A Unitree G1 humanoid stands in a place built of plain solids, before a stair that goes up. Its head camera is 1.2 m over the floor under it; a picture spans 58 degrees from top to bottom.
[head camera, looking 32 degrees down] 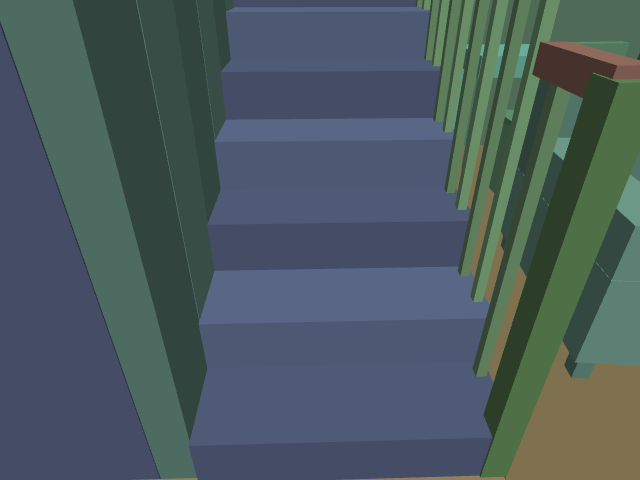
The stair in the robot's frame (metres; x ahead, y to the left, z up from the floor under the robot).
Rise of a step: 0.18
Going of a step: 0.26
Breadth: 0.85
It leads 2 degrees to the left of straight ahead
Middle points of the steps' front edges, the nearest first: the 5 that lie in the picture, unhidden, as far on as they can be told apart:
0.66 -0.09 0.18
0.92 -0.08 0.35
1.17 -0.07 0.53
1.43 -0.07 0.71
1.68 -0.06 0.88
